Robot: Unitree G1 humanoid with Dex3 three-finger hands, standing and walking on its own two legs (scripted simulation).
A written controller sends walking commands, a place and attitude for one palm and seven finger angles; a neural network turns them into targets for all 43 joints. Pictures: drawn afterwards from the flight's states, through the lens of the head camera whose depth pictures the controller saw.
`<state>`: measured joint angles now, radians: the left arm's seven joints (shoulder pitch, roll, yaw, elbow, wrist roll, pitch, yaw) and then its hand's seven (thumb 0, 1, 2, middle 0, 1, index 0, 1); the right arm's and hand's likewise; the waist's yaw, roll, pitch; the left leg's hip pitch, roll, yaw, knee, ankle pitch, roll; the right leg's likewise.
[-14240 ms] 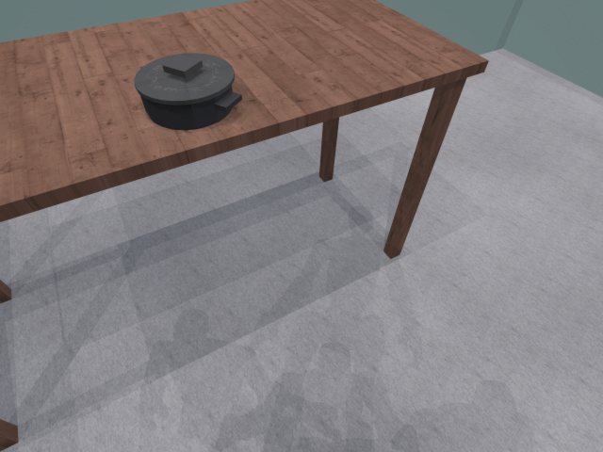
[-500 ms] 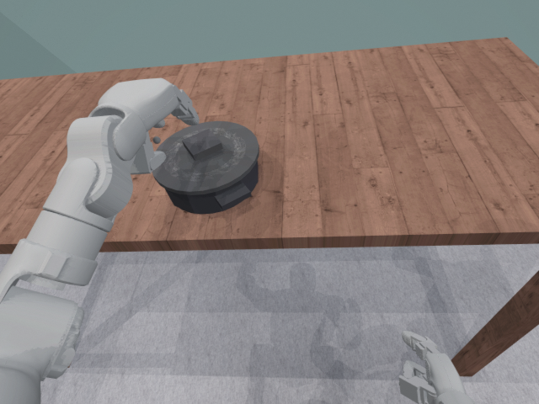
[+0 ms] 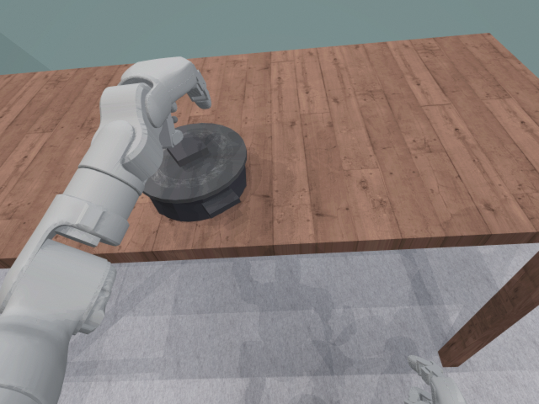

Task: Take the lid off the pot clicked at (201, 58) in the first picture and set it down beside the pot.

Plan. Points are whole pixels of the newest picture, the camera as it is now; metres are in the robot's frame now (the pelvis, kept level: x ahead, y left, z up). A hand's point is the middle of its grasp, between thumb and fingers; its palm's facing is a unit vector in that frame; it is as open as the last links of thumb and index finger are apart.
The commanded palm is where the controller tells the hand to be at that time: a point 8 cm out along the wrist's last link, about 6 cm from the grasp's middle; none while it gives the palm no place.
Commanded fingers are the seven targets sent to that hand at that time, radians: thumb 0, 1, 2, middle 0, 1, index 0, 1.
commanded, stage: move the open hand above the knob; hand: left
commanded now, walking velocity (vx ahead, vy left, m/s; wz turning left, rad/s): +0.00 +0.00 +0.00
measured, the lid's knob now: (187, 148) +0.47 +0.14 +0.15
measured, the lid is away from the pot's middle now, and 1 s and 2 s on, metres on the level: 0.00 0.00 0.00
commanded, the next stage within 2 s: lower the open fingers around the knob in 0.98 s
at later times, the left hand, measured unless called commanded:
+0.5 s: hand (169, 121) +0.44 +0.14 +0.22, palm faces -0.16 -0.05 -0.99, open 10.0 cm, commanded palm +0.41 +0.14 +0.28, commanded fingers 0.00 -0.38 1.67 -0.87 -0.08 -0.87 -0.08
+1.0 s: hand (158, 127) +0.43 +0.15 +0.22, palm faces -0.17 -0.05 -0.98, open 10.0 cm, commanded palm +0.40 +0.15 +0.28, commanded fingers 0.00 -0.38 1.67 -0.87 -0.08 -0.87 -0.08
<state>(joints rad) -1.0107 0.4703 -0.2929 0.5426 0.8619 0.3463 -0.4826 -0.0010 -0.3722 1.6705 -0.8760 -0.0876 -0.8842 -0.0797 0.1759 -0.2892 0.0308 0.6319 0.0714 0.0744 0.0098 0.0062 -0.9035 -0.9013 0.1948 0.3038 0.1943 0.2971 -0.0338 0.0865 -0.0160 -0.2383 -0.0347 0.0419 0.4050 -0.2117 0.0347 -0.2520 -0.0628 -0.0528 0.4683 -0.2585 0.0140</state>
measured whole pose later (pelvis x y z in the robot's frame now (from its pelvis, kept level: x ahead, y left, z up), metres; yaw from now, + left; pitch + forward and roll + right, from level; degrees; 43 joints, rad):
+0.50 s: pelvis +0.00 +0.00 +0.00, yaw +0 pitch +2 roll +1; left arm -0.97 0.47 -0.29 0.47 0.86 0.36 -0.48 0.00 -0.37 1.67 -0.88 -0.09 -0.88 -0.08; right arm 0.15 -0.29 0.03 0.62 0.07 0.09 0.02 0.01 -0.90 -0.90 0.19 0.30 0.19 0.30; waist -0.02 0.09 -0.03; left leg -0.23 -0.04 0.04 0.40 -0.21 0.03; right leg -0.25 -0.06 -0.05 0.47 -0.26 0.01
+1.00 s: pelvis -0.01 +0.00 +0.00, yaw +0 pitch +1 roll +1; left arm -0.96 0.50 -0.29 0.48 0.85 0.35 -0.50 0.00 -0.37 1.67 -0.88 -0.09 -0.88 -0.08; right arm 0.17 -0.29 0.04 0.62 0.08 0.09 0.00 0.01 -0.90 -0.90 0.20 0.30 0.19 0.30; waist -0.02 0.09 -0.02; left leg -0.23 -0.03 0.04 0.41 -0.21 0.03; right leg -0.24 -0.06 -0.05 0.47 -0.25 0.01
